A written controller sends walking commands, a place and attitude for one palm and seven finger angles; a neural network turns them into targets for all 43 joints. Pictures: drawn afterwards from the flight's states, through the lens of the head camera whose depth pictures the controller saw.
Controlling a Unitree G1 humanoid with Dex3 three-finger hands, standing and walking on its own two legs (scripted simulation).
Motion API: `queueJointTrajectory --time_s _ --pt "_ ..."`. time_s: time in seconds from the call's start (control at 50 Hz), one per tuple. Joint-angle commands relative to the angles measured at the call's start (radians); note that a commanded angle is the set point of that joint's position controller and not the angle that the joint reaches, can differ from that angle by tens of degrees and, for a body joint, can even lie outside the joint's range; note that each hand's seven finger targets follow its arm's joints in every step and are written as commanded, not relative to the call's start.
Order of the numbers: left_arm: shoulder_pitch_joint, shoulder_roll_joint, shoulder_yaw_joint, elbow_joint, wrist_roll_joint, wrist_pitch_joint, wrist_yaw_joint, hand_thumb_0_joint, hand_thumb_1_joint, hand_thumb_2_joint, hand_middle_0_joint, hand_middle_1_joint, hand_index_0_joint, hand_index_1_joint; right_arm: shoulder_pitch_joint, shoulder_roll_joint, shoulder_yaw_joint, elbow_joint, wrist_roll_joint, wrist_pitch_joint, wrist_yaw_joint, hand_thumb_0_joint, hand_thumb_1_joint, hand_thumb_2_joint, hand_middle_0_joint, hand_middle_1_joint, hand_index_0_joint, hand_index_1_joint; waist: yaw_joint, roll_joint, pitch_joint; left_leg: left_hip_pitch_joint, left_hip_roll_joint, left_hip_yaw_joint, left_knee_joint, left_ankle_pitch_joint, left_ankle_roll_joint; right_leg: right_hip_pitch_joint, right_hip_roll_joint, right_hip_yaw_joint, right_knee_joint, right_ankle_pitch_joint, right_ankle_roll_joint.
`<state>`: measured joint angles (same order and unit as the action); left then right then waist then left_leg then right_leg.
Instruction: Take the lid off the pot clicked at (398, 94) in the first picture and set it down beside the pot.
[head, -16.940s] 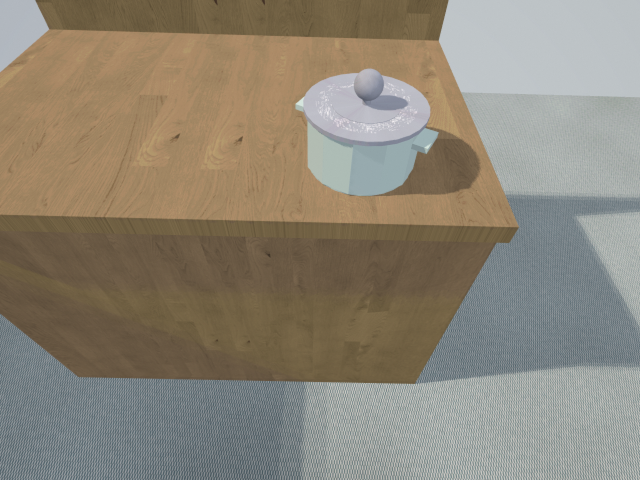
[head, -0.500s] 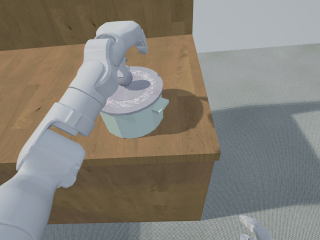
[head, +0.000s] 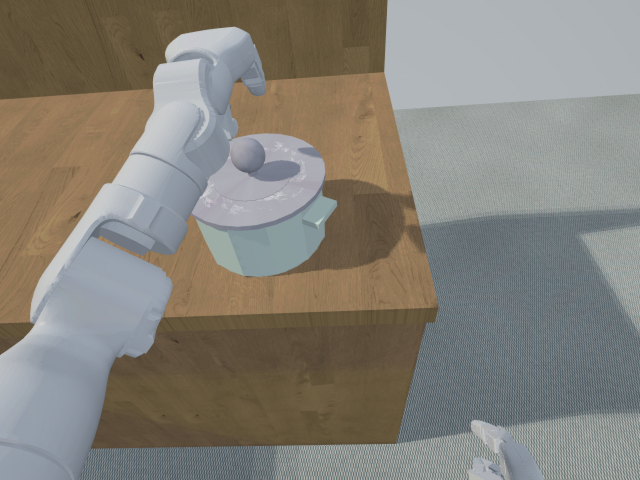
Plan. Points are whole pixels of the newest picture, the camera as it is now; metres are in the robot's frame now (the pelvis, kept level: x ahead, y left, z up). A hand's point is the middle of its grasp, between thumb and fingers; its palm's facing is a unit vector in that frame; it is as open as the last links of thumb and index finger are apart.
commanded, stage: move the open hand above the knob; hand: left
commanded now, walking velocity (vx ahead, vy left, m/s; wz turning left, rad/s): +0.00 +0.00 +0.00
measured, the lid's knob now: (248, 155) +0.50 +0.10 +0.17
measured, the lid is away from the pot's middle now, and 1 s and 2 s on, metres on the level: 0.00 0.00 0.01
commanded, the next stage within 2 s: lower the open fingers around the knob in 0.42 s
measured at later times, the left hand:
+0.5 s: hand (233, 103) +0.46 +0.09 +0.26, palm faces -0.06 -0.04 -1.00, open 9.8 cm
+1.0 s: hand (238, 149) +0.45 +0.10 +0.21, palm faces -0.20 -0.05 -0.98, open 9.8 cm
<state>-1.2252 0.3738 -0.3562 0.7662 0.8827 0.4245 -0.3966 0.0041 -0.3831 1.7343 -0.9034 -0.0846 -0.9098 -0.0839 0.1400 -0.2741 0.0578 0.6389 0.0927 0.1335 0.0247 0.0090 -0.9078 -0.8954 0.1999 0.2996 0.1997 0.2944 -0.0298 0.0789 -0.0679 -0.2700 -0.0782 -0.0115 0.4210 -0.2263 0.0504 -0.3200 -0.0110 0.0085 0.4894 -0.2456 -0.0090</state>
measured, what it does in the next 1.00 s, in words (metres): stands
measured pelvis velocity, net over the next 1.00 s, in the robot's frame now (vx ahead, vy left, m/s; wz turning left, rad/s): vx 0.00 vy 0.00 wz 0.01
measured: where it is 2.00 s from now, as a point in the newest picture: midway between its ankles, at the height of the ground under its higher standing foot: outside the picture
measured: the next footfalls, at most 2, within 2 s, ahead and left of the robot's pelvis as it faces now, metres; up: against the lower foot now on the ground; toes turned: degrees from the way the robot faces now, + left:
none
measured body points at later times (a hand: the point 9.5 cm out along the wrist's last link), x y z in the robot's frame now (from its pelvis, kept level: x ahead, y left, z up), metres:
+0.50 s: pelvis +0.00 +0.00 +0.00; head +0.01 -0.04 +0.45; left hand +0.46 +0.09 +0.32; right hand +0.15 -0.24 -0.12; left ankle -0.01 +0.09 -0.74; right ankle +0.00 -0.11 -0.74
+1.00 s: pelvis +0.00 +0.00 +0.00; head +0.01 -0.04 +0.45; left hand +0.46 +0.10 +0.26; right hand +0.15 -0.23 -0.12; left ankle -0.01 +0.09 -0.74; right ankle +0.00 -0.11 -0.74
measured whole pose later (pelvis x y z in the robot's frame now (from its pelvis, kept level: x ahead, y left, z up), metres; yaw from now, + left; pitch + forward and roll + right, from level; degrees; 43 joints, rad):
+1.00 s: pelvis +0.00 +0.00 +0.00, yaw +0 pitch +4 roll +1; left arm -1.11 0.35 -0.39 0.69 0.85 0.41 -0.42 0.00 -0.38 1.73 -0.90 -0.08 -0.91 -0.08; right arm 0.16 -0.27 0.06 0.64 0.09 0.14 0.02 0.01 -0.91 -0.90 0.20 0.30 0.20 0.29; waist -0.03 0.08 -0.05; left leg -0.27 -0.08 -0.02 0.43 -0.23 0.06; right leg -0.31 -0.01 0.00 0.48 -0.24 -0.01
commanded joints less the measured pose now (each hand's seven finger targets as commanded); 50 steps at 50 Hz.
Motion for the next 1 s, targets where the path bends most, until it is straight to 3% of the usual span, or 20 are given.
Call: queueJointTrajectory --time_s 0.0,0.06,0.08,0.1,0.14,0.18,0.24,0.32,0.4,0.44,0.54,0.58,0.64,0.66,0.7,0.76,0.84,0.9,0.94,0.98 --pt "-0.619 0.174 0.054 -0.472 0.024 -0.049 0.008 0.000 -0.386 1.740 -0.897 -0.081 -0.897 -0.081 -0.153 -0.078 -0.052 -0.193 -0.006 -0.051 -0.004 0.000 -0.900 -0.900 0.200 0.300 0.200 0.300 -0.021 -0.089 -0.518 0.232 0.026 -0.016 0.018 0.355 0.024 0.212 -0.004 -0.012 -0.011 0.383 -0.039" --pt "-0.798 0.349 0.172 -0.512 0.025 -0.060 0.031 0.000 -0.386 1.740 -0.897 -0.081 -0.897 -0.081 -0.106 -0.081 -0.051 -0.154 -0.013 -0.085 -0.017 0.000 -0.900 -0.900 0.200 0.300 0.200 0.300 -0.024 -0.069 -0.581 0.246 0.022 -0.034 0.022 0.359 0.024 0.255 0.006 -0.004 -0.008 0.424 -0.040" --pt "-0.749 0.373 0.204 -0.387 0.030 -0.048 0.039 0.000 -0.386 1.740 -0.897 -0.081 -0.897 -0.081 -0.087 -0.085 -0.047 -0.127 -0.016 -0.089 -0.029 0.000 -0.900 -0.900 0.200 0.300 0.200 0.300 -0.020 -0.118 -0.518 0.203 0.021 -0.024 0.008 0.323 0.024 0.250 0.009 -0.011 -0.013 0.404 -0.039" --pt "-0.672 0.373 0.215 -0.237 0.032 -0.030 0.045 0.000 -0.386 1.740 -0.897 -0.081 -0.897 -0.081 -0.071 -0.089 -0.036 -0.097 -0.013 -0.081 -0.038 0.000 -0.900 -0.900 0.200 0.300 0.200 0.300 -0.020 -0.173 -0.414 0.140 0.023 -0.009 -0.013 0.276 0.019 0.222 0.008 -0.018 -0.022 0.373 -0.035" --pt "-0.499 0.248 0.159 -0.029 -0.008 -0.014 0.051 0.000 -0.386 1.740 -0.897 -0.081 -0.897 -0.081 -0.047 -0.101 -0.033 -0.075 -0.007 -0.065 -0.039 0.000 -0.900 -0.900 0.200 0.300 0.200 0.300 -0.021 -0.205 -0.241 0.051 0.026 0.002 -0.045 0.186 0.004 0.142 0.002 -0.041 -0.049 0.276 -0.034" --pt "-0.394 0.208 0.134 0.034 0.012 -0.005 0.043 0.000 -0.386 1.740 -0.897 -0.081 -0.897 -0.081 -0.070 -0.105 -0.027 -0.088 -0.011 -0.052 -0.034 0.000 -0.900 -0.900 0.200 0.300 0.200 0.300 0.000 -0.231 -0.198 0.019 0.033 0.011 -0.052 0.174 -0.002 0.131 -0.004 -0.044 -0.043 0.258 -0.030" --pt "-0.311 0.076 0.045 -0.071 0.005 -0.018 0.018 0.000 -0.386 1.740 -0.897 -0.081 -0.897 -0.081 -0.106 -0.102 -0.039 -0.148 -0.009 -0.037 -0.010 0.000 -0.900 -0.900 0.200 0.300 0.200 0.300 0.000 -0.176 -0.288 0.076 0.033 0.010 -0.022 0.253 0.004 0.160 -0.014 -0.037 -0.033 0.325 -0.034" --pt "-0.580 0.250 0.107 -0.376 0.043 -0.039 0.001 0.000 -0.386 1.740 -0.897 -0.081 -0.897 -0.081 -0.137 -0.086 -0.041 -0.186 -0.007 -0.043 -0.015 0.000 -0.900 -0.900 0.200 0.300 0.200 0.300 -0.011 -0.136 -0.473 0.148 0.019 0.010 -0.002 0.308 0.029 0.268 -0.013 -0.002 -0.023 0.420 -0.031" --pt "-0.696 0.381 0.207 -0.399 0.031 -0.050 0.016 0.000 -0.386 1.740 -0.897 -0.081 -0.897 -0.081 -0.098 -0.085 -0.048 -0.144 -0.009 -0.090 -0.034 0.000 -0.900 -0.900 0.200 0.300 0.200 0.300 -0.012 -0.117 -0.483 0.183 0.019 -0.009 -0.003 0.311 0.032 0.268 0.001 -0.002 -0.021 0.419 -0.032" --pt "-0.561 0.273 0.155 -0.300 -0.004 -0.041 0.016 0.000 -0.386 1.740 -0.897 -0.081 -0.897 -0.081 -0.083 -0.094 -0.050 -0.134 -0.007 -0.090 -0.026 0.000 -0.900 -0.900 0.200 0.300 0.200 0.300 -0.009 -0.085 -0.410 0.163 0.021 -0.016 -0.008 0.338 0.021 0.224 0.001 -0.022 -0.026 0.404 -0.040" --pt "-0.217 0.066 0.040 -0.087 -0.033 -0.006 -0.015 0.000 -0.386 1.740 -0.897 -0.081 -0.897 -0.081 -0.104 -0.113 -0.046 -0.143 0.004 -0.039 -0.003 0.000 -0.900 -0.900 0.200 0.300 0.200 0.300 -0.005 -0.184 -0.190 0.068 0.034 0.004 -0.030 0.223 0.005 0.106 -0.004 -0.052 -0.050 0.282 -0.035" --pt "-0.308 0.059 0.013 -0.260 -0.022 -0.010 -0.024 0.000 -0.386 1.740 -0.897 -0.081 -0.897 -0.081 -0.154 -0.100 -0.045 -0.174 0.004 -0.027 0.003 0.000 -0.900 -0.900 0.200 0.300 0.200 0.300 -0.005 -0.170 -0.275 0.110 0.031 0.008 -0.021 0.220 0.012 0.128 -0.005 -0.042 -0.044 0.283 -0.033" --pt "-0.546 0.170 0.066 -0.476 -0.038 -0.040 -0.002 0.000 -0.386 1.740 -0.897 -0.081 -0.897 -0.081 -0.160 -0.089 -0.050 -0.191 0.000 -0.045 -0.006 0.000 -0.900 -0.900 0.200 0.300 0.200 0.300 -0.021 -0.114 -0.429 0.186 0.025 -0.017 0.003 0.284 0.026 0.205 -0.004 -0.024 -0.034 0.343 -0.038" --pt "-0.644 0.278 0.126 -0.492 -0.003 -0.043 0.011 0.000 -0.386 1.740 -0.897 -0.081 -0.897 -0.081 -0.144 -0.085 -0.046 -0.175 -0.003 -0.057 -0.011 0.000 -0.900 -0.900 0.200 0.300 0.200 0.300 -0.020 -0.094 -0.463 0.195 0.024 -0.022 -0.003 0.270 0.025 0.218 0.004 -0.013 -0.026 0.345 -0.038" --pt "-0.687 0.370 0.198 -0.406 0.018 -0.038 0.025 0.000 -0.386 1.740 -0.897 -0.081 -0.897 -0.081 -0.104 -0.090 -0.042 -0.137 -0.008 -0.074 -0.028 0.000 -0.900 -0.900 0.200 0.300 0.200 0.300 -0.017 -0.112 -0.452 0.187 0.023 -0.024 -0.013 0.274 0.023 0.233 0.009 -0.015 -0.022 0.355 -0.040" --pt "-0.542 0.320 0.185 -0.184 0.020 -0.035 0.034 0.000 -0.386 1.740 -0.897 -0.081 -0.897 -0.081 -0.084 -0.090 -0.033 -0.106 -0.013 -0.069 -0.036 0.000 -0.900 -0.900 0.200 0.300 0.200 0.300 -0.011 -0.172 -0.346 0.105 0.025 -0.009 -0.033 0.212 0.011 0.203 0.004 -0.024 -0.032 0.303 -0.036" --pt "-0.245 0.014 0.011 -0.005 -0.026 -0.018 0.012 0.000 -0.386 1.740 -0.897 -0.081 -0.897 -0.081 -0.090 -0.097 -0.041 -0.131 -0.004 -0.039 -0.013 0.000 -0.900 -0.900 0.200 0.300 0.200 0.300 -0.016 -0.172 -0.190 0.069 0.033 -0.003 -0.036 0.185 0.000 0.080 -0.001 -0.052 -0.048 0.238 -0.037" --pt "-0.334 0.084 0.043 -0.202 -0.010 -0.023 0.006 0.000 -0.386 1.740 -0.897 -0.081 -0.897 -0.081 -0.130 -0.095 -0.044 -0.167 -0.008 -0.027 -0.007 0.000 -0.900 -0.900 0.200 0.300 0.200 0.300 -0.011 -0.147 -0.326 0.121 0.031 -0.002 -0.017 0.210 0.010 0.143 -0.003 -0.035 -0.038 0.276 -0.035" --pt "-0.534 0.099 0.026 -0.372 -0.029 -0.048 0.015 0.000 -0.386 1.740 -0.897 -0.081 -0.897 -0.081 -0.137 -0.087 -0.049 -0.179 -0.007 -0.040 -0.014 0.000 -0.900 -0.900 0.200 0.300 0.200 0.300 -0.039 -0.100 -0.414 0.175 0.025 -0.013 -0.003 0.246 0.020 0.173 -0.002 -0.027 -0.037 0.315 -0.038" --pt "-0.682 0.269 0.133 -0.431 0.007 -0.062 0.036 0.000 -0.386 1.740 -0.897 -0.081 -0.897 -0.081 -0.100 -0.085 -0.053 -0.156 -0.014 -0.076 -0.027 0.000 -0.900 -0.900 0.200 0.300 0.200 0.300 -0.033 -0.080 -0.516 0.226 0.023 -0.027 0.005 0.289 0.027 0.233 0.009 -0.009 -0.024 0.371 -0.039"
